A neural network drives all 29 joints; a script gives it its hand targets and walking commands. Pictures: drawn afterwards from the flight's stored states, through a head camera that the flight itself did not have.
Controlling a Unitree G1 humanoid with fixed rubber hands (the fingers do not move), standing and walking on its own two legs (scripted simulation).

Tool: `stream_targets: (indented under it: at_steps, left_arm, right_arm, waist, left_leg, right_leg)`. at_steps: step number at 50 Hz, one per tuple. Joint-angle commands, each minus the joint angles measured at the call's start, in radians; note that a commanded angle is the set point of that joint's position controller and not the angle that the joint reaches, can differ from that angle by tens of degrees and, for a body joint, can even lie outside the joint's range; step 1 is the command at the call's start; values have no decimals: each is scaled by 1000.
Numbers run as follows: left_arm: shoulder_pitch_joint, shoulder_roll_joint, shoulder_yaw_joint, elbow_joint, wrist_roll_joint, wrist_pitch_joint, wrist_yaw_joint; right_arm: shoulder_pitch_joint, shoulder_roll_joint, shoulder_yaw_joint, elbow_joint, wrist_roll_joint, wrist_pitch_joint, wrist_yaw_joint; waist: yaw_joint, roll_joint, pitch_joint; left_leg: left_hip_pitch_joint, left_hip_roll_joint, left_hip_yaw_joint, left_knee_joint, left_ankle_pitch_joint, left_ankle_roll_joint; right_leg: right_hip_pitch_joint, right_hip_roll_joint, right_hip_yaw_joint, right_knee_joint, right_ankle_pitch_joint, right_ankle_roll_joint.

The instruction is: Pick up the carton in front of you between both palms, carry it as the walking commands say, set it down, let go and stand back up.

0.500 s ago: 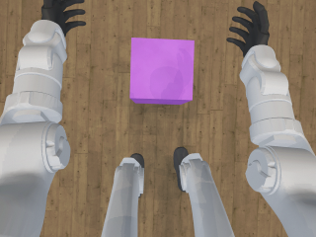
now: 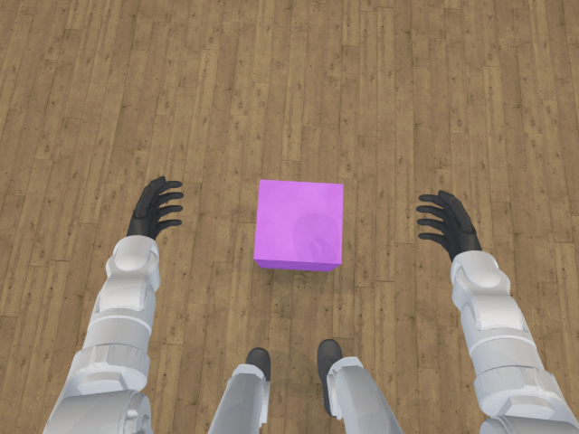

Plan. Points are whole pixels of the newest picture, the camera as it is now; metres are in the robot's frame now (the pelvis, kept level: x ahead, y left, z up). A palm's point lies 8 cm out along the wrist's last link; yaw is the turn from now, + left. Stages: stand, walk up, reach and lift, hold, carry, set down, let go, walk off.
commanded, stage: let go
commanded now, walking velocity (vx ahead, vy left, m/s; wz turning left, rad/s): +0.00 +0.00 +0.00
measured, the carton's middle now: (297, 230) +0.48 -0.02 -0.59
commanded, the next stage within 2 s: stand in 0.98 s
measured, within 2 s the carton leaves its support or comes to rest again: neither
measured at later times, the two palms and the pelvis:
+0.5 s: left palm (81, 368) +0.23 +0.23 -0.02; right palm (538, 389) +0.20 -0.23 -0.01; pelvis +0.04 +0.01 +0.06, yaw -1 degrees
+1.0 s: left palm (73, 400) +0.21 +0.23 -0.01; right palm (544, 391) +0.20 -0.23 +0.00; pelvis +0.05 +0.01 +0.06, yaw -2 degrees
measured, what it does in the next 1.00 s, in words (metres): rises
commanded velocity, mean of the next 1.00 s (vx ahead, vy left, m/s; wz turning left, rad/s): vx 0.00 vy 0.00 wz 0.00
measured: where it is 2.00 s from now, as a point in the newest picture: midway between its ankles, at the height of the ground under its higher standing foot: (294, 395)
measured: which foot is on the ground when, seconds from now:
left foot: down 0.00-1.00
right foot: down 0.00-1.00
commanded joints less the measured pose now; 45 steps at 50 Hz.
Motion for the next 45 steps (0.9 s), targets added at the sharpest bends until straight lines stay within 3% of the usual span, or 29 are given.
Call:
stream_targets:
  at_steps: [1, 10, 20, 24, 34, 43, 44, 45]
  left_arm:
    - [84, 81, -16, -96, -4, -58, -15]
    - [426, 66, -63, -185, -26, -119, -17]
    - [695, 51, -136, -275, -54, -100, -30]
    - [749, 49, -158, -306, -60, -68, -37]
    - [758, 62, -170, -354, -68, 19, -58]
    - [779, 64, -167, -355, -62, 36, -55]
    - [826, 67, -159, -296, -83, 5, -36]
    - [822, 66, -160, -306, -78, -2, -27]
  right_arm:
    - [135, -57, 26, -67, 34, -58, 9]
    - [452, -90, 84, -177, 69, -124, 14]
    - [674, -118, 138, -241, 84, -99, 27]
    - [704, -130, 133, -253, 75, -69, 35]
    - [685, -144, 122, -281, 40, 19, 37]
    - [700, -131, 123, -281, 43, 36, 35]
    - [656, -155, 115, -336, 30, 86, 7]
    - [671, -153, 127, -328, 34, 99, -4]
  waist:
    - [6, 32, -638]
    - [13, 10, -479]
    - [28, 42, -98]
    - [36, 53, 12]
    - [36, 7, 135]
    - [43, 26, 120]
    - [49, 13, 71]
    - [52, 29, 70]
  left_leg:
    - [360, 11, 37, -113, 292, -10]
    - [632, 17, 18, -232, 347, -10]
    - [913, 31, 23, -410, 244, -12]
    - [956, 40, 25, -451, 212, -14]
    - [974, 47, 28, -472, 131, -2]
    - [1009, 38, 27, -444, 235, -10]
    - [1051, 43, 21, -410, 319, -9]
    - [1057, 43, 16, -402, 349, -11]
  right_leg:
    - [687, -27, 26, -64, 466, 35]
    - [888, -25, 29, -188, 514, 35]
    - [985, -12, 3, -383, 267, 31]
    - [1020, -1, -11, -418, 201, 24]
    - [1098, 5, -24, -420, 130, 22]
    - [1121, 6, -13, -404, 223, 21]
    - [1098, 31, -25, -375, 201, 29]
    - [1087, 29, -20, -370, 208, 26]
